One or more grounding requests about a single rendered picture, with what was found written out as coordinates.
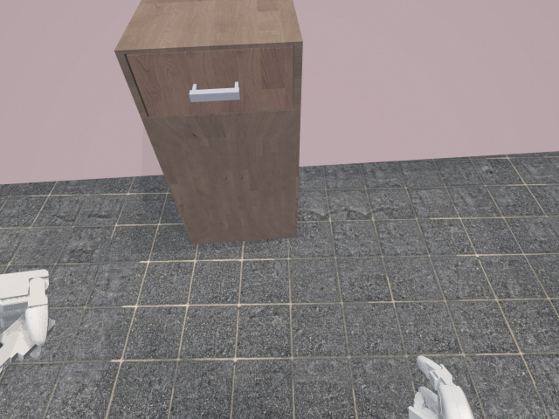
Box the cabinet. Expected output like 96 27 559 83
114 0 303 244

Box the robot left hand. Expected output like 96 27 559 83
0 269 55 377

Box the robot right hand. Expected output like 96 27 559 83
409 355 474 419

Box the drawer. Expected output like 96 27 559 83
127 46 293 117

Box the handle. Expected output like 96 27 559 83
189 82 240 102

